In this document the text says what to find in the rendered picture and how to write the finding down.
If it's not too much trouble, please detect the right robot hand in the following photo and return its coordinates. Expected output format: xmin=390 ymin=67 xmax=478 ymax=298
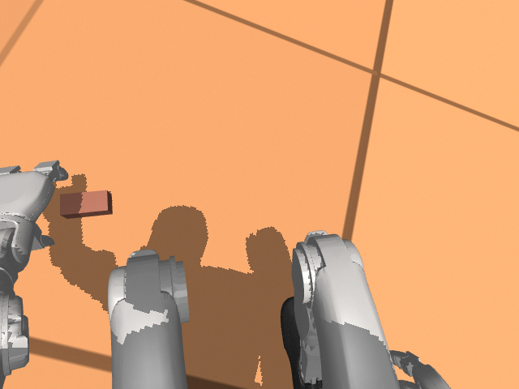
xmin=389 ymin=350 xmax=451 ymax=389

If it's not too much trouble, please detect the small box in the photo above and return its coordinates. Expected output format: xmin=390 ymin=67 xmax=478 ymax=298
xmin=60 ymin=190 xmax=113 ymax=219

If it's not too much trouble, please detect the left robot hand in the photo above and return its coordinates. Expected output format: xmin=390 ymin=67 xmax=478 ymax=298
xmin=0 ymin=160 xmax=69 ymax=250

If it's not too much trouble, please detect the left robot arm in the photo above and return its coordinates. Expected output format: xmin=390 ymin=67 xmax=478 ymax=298
xmin=0 ymin=215 xmax=36 ymax=389

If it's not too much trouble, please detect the right robot foot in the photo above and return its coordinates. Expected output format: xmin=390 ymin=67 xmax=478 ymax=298
xmin=281 ymin=297 xmax=323 ymax=389

